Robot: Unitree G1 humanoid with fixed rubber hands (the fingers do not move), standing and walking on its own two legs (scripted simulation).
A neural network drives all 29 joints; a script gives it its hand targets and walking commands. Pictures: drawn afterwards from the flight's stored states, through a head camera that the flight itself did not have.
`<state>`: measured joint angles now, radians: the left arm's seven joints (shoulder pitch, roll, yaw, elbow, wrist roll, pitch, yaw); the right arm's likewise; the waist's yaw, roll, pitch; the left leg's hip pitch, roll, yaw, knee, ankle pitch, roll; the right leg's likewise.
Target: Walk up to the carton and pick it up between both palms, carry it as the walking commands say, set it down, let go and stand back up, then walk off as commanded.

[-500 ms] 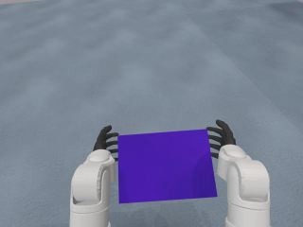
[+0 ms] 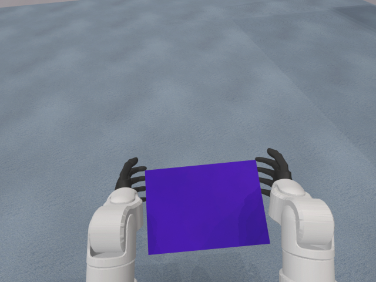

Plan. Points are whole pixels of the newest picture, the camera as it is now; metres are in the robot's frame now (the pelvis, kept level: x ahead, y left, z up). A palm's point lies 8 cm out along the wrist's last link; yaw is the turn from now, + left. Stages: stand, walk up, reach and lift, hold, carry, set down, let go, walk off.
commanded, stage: carry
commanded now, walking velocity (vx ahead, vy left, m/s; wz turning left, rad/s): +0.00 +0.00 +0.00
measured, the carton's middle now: (202, 205) +0.29 +0.00 +0.00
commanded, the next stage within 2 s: none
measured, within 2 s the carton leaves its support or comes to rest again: neither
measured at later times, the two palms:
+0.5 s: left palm (122, 186) +0.27 +0.15 +0.10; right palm (274, 180) +0.28 -0.13 +0.11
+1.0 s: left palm (128, 165) +0.33 +0.16 +0.09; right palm (266, 163) +0.32 -0.13 +0.10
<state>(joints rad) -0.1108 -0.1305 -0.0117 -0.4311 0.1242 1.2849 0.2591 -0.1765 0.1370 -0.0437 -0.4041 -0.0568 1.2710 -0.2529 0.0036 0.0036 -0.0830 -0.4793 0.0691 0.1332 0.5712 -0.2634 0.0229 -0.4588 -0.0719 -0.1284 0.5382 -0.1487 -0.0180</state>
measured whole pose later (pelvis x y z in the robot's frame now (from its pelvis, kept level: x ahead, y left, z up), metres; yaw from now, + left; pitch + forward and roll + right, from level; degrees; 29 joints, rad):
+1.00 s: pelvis +0.06 +0.02 +0.01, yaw -2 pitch +4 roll +0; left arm -0.13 -0.13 0.00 -0.37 0.15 1.20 0.25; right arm -0.17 0.14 -0.05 -0.35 -0.06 1.17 -0.22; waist -0.01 -0.01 -0.08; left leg -0.40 0.07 0.18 0.50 -0.17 0.03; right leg -0.31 -0.04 -0.11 0.53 -0.30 0.00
